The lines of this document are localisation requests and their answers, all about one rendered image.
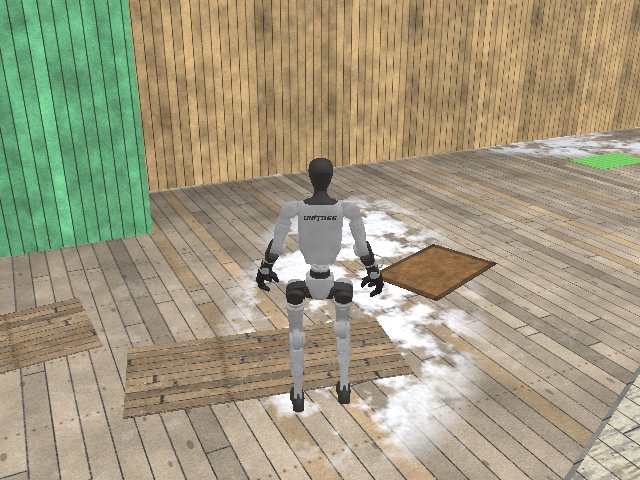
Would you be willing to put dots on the robot left upper arm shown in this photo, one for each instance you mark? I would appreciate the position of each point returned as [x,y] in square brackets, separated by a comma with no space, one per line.
[289,210]

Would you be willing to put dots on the right robot forearm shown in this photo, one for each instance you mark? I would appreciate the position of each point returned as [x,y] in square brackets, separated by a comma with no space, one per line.
[370,263]

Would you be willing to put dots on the right robot foot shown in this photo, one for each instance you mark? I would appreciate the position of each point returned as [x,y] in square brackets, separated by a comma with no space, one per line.
[343,396]

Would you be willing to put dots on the robot right upper arm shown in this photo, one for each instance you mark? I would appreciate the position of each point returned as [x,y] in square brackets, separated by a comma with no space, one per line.
[352,212]

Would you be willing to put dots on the humanoid robot torso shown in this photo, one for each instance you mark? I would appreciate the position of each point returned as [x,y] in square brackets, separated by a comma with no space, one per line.
[320,236]

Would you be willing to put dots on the robot right hand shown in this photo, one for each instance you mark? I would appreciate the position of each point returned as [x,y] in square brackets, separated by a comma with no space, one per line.
[378,282]

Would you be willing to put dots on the left robot forearm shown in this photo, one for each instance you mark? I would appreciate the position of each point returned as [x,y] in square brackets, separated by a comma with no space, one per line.
[268,260]

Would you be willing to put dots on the robot left hand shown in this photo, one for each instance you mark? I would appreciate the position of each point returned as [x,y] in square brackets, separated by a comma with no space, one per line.
[268,277]

